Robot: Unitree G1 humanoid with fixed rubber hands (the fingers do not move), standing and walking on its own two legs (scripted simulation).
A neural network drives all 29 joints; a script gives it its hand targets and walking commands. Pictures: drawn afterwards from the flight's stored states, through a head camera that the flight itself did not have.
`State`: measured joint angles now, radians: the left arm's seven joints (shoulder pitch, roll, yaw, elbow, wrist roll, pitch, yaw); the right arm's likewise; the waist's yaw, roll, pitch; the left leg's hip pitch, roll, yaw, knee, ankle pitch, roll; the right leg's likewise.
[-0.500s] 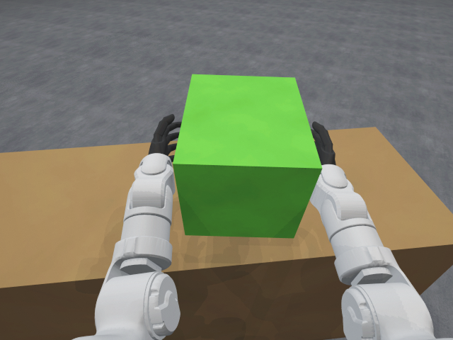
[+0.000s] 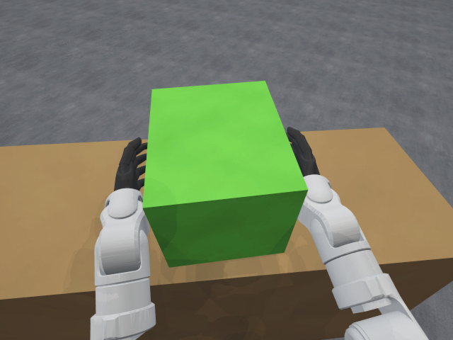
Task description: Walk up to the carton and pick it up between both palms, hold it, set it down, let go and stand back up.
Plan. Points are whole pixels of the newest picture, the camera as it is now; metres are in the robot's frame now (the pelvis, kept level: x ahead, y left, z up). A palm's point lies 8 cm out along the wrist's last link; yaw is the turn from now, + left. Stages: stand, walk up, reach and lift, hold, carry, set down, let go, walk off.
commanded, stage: hold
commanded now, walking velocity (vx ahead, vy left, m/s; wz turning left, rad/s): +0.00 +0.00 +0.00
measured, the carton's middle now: (218, 171) +0.37 +0.03 +0.14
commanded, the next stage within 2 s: none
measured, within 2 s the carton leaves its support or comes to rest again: neither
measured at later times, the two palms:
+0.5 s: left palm (158, 168) +0.31 +0.12 +0.21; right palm (357, 178) +0.31 -0.17 +0.18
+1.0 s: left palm (147, 166) +0.34 +0.14 +0.19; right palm (334, 162) +0.35 -0.15 +0.18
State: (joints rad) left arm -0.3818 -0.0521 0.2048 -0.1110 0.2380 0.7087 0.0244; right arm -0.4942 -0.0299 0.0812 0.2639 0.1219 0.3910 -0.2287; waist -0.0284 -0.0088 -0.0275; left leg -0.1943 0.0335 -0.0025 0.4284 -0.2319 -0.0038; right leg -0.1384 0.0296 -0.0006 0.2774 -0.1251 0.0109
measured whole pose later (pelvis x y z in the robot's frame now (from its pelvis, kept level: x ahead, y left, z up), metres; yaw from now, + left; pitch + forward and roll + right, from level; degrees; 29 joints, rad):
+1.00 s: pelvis -0.02 -0.02 +0.00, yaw +0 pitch -4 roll -1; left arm -0.62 -0.05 0.28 0.16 0.31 0.68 -0.04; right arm -0.65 -0.02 -0.05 0.44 0.12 0.36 -0.22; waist -0.04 -0.01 -0.03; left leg -0.14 0.03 0.00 0.38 -0.18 -0.01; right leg -0.11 0.03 0.00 0.29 -0.12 -0.01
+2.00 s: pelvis -0.03 -0.02 +0.00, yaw +0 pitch -6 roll -1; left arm -0.57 -0.05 0.21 0.00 0.17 0.66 0.07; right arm -0.57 -0.02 -0.05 0.28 0.13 0.28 -0.22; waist -0.04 -0.01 -0.03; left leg -0.10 0.03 0.00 0.37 -0.17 -0.01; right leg -0.08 0.03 0.00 0.31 -0.13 -0.01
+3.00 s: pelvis -0.03 -0.02 +0.00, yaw +0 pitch -7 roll -1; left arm -0.48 -0.05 0.22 -0.01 0.29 0.80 -0.03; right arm -0.55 -0.02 0.02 0.30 0.13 0.43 -0.24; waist -0.04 -0.01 0.07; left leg -0.07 0.03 0.00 0.36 -0.17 -0.02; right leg -0.05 0.03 0.00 0.30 -0.13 -0.01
